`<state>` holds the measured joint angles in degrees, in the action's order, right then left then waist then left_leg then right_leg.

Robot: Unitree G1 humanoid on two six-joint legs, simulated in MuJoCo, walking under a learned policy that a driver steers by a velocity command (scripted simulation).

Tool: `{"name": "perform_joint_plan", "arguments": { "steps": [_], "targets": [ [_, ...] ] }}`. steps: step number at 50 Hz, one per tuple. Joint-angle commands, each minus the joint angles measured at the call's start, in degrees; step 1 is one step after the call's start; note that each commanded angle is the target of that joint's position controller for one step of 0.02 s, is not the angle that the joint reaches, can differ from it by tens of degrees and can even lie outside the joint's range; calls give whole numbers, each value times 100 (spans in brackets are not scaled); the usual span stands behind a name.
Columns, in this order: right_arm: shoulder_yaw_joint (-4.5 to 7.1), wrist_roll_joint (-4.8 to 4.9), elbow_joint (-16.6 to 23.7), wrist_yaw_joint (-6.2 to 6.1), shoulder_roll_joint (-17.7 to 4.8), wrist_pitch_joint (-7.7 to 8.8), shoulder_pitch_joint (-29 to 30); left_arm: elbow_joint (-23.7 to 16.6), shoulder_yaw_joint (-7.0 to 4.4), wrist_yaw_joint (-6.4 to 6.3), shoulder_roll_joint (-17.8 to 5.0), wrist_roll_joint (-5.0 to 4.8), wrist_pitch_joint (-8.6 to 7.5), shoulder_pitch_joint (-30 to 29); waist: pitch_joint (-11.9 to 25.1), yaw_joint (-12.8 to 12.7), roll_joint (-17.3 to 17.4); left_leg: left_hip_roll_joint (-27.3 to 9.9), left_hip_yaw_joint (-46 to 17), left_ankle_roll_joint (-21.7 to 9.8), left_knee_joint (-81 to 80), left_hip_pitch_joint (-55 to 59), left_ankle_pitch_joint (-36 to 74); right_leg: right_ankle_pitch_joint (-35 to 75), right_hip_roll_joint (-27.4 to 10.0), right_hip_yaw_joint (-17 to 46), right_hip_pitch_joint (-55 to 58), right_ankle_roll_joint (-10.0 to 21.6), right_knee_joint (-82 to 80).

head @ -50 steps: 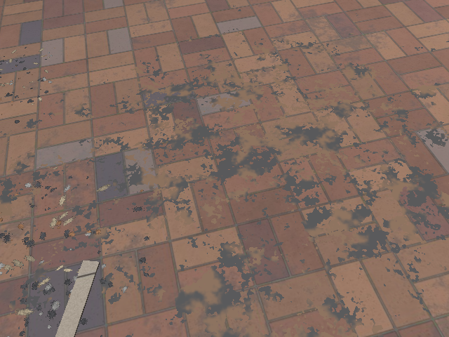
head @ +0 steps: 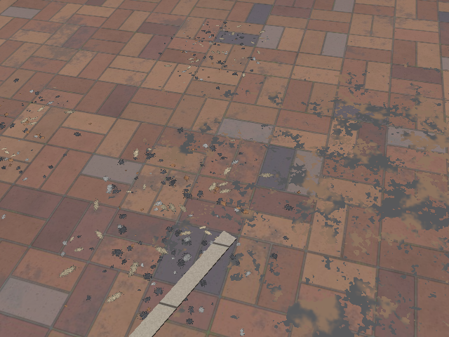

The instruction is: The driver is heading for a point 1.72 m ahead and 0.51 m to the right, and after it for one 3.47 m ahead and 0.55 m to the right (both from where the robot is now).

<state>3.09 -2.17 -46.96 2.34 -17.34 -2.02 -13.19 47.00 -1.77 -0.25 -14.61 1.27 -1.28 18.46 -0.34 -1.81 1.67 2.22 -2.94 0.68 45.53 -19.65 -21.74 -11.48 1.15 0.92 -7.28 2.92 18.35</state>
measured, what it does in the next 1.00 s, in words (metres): walks ahead: left foot, then right foot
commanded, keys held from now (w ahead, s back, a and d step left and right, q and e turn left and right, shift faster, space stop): w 1.00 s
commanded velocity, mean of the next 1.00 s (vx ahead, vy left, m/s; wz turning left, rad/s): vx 0.45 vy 0.00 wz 0.03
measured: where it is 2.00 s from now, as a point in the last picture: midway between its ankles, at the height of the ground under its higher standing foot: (259, 207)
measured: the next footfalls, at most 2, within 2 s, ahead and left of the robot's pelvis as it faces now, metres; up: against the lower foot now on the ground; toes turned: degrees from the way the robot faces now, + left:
left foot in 0.12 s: +0.07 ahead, +0.11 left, +0.00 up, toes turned +0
right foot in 0.58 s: +0.41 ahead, -0.06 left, +0.00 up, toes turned -3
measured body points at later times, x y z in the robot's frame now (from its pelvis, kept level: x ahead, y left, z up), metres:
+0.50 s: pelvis +0.18 +0.03 -0.02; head +0.22 +0.04 +0.43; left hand +0.38 +0.26 -0.12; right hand +0.11 -0.22 -0.15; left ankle +0.03 +0.11 -0.75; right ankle +0.35 -0.09 -0.71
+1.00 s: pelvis +0.46 +0.00 -0.01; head +0.49 +0.00 +0.44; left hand +0.40 +0.24 -0.15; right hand +0.63 -0.23 -0.13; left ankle +0.64 +0.14 -0.70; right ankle +0.37 -0.06 -0.75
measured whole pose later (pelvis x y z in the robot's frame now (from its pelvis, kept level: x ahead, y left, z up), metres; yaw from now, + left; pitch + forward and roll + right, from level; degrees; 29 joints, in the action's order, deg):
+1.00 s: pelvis +0.46 +0.00 -0.01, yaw +0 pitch +0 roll -1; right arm 0.8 -1.6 -50.5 2.1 -13.2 1.7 -3.7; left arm 58.4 -1.3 0.4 -11.3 0.5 -5.2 25.6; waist -2.9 -2.9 2.2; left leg -5.3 2.2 -1.6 39.2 -35.9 0.3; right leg -13.8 5.8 -4.1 3.4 5.4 10.0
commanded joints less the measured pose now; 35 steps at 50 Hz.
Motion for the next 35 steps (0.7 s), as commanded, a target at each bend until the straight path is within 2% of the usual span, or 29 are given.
{"name": "perform_joint_plan", "arguments": {
  "steps": [1,3,4,5,6,7,8,9,10,11,13,16,19,22,24,26,27,28,29,30,31,32,33,34,35],
  "targets": [
    [-17,36,460,3,-274,196,662,-102,-300,45,-1050,17,-99,144,-321,-158,-1058,-39,421,-116,-883,-328,-266,-1385,-1315,1430,29,977,-953],
    [-41,75,367,-36,-250,258,462,-54,-334,81,-1092,-20,-74,91,-373,13,-968,28,605,-299,-1643,499,115,-1358,-1279,1310,-534,953,-829],
    [-58,68,226,-76,-187,304,133,-43,-340,85,-1084,-71,-54,-5,-368,232,-797,72,721,-400,-2220,1219,686,-1402,-1183,1168,-974,872,-592],
    [-33,52,43,-139,-256,364,-305,-31,-316,77,-964,-74,-56,-25,-268,432,-541,122,632,-462,-2450,2089,748,-1504,-1015,1028,-1550,736,-158],
    [21,29,-136,-214,-486,437,-919,-130,-221,79,-661,-42,-94,-186,-14,722,-36,-487,-157,-548,-2712,3050,178,-1715,-722,688,-2318,523,653],
    [154,-4,-154,-276,-1134,480,-1490,-441,-52,120,-89,-85,-143,-473,300,985,1292,-2044,-2519,-965,-3665,3543,-1965,-1937,5,-217,-3260,210,2525],
    [231,30,-240,-269,-1324,481,-1451,-485,-178,86,-637,28,-140,-678,-401,922,821,-2548,-3439,-1411,-4064,2688,-2493,-1917,7,-102,-3810,248,3415],
    [138,56,-169,-237,-967,490,-1035,-410,-247,133,-819,40,-138,-612,-780,604,358,-2248,-2985,-1427,-3968,2338,-2239,-1393,-314,177,-3811,291,3790],
    [56,76,-88,-202,-670,528,-703,-270,-238,206,-762,19,-158,-409,-800,395,340,-1909,-2445,-1275,-3991,2152,-1581,-951,-426,196,-3662,253,3821],
    [14,85,-55,-194,-529,569,-562,-181,-240,246,-736,25,-163,-317,-702,287,385,-1640,-1929,-1139,-4045,2133,-823,-632,-520,126,-3492,178,3797],
    [-37,102,-154,-201,-390,654,-675,-88,-215,300,-644,115,-122,-344,-507,261,417,-1321,-1219,-1077,-4001,2165,691,-203,-562,-70,-3343,22,3947],
    [-54,170,-426,-189,-341,701,-1099,-250,-171,320,-496,123,-74,-816,-490,304,344,-1232,-734,-1155,-3886,2224,2307,154,-597,-266,-3597,-172,3902],
    [-84,154,-604,-205,-300,694,-1295,-501,-92,329,-363,101,-58,-1507,-629,405,329,-1125,-428,-1164,-3862,2080,3110,475,-541,-456,-3583,-279,3217],
    [-87,138,-771,-237,-367,705,-1469,-692,-5,338,-245,54,-64,-2068,-716,512,358,-1151,-274,-1131,-3862,2021,3559,788,-398,-608,-3118,-187,2265],
    [-81,128,-877,-268,-440,707,-1522,-761,2,311,-288,40,-70,-2199,-730,479,358,-1305,-266,-1111,-3818,2211,3944,781,-295,-645,-2814,-16,1831],
    [-74,125,-930,-300,-512,710,-1380,-706,-29,248,-373,36,-93,-1954,-579,263,355,-1389,-145,-1010,-3411,2398,5106,569,-106,-685,-2221,213,1550],
    [-60,108,-949,-320,-571,706,-1311,-571,-74,194,-465,37,-110,-1547,-327,62,394,-1396,-78,-922,-2900,2488,5991,371,56,-705,-1690,316,1491],
    [-44,88,-966,-328,-622,679,-1260,-330,-143,135,-603,33,-145,-826,91,-252,360,-1335,5,-845,-2020,2495,6526,253,223,-715,-895,439,1308],
    [-48,106,-960,-326,-631,659,-1198,-7,-221,61,-751,79,-201,153,611,-675,221,-1128,171,-752,-805,1939,5981,417,111,-581,431,589,1000],
    [-127,116,-804,-307,-348,667,-1368,162,-347,-27,-1243,208,-227,1082,1371,-866,-457,-764,389,-699,992,817,3683,-539,-1272,919,1846,834,921],
    [-195,258,-813,-247,206,654,-2083,189,-419,11,-1609,214,-206,1010,1898,-372,-1697,384,258,-514,2886,-1053,-860,-888,-2622,3858,2853,1608,105],
    [-44,106,-798,-266,-428,643,-1495,158,-375,60,-1239,-25,-176,498,1202,-314,-720,24,-319,-644,3144,-1507,-467,-1259,-2270,3788,2127,1428,-265],
    [-19,119,-658,-227,-435,676,-1083,76,-280,77,-889,-69,-198,-127,400,-76,-540,-263,-207,-672,2896,-1545,153,-1000,-2091,2796,1226,1291,-399],
    [-49,121,-637,-208,-304,692,-890,89,-213,106,-611,-37,-251,-357,63,40,-305,-450,-120,-662,2622,-1351,450,-290,-1834,2195,600,1193,-593],
    [-55,70,-662,-185,-211,637,-870,148,-175,96,-501,-41,-298,-402,-95,185,-356,-587,-84,-619,2377,-1119,543,181,-1592,1708,189,1060,-692]
  ]
}}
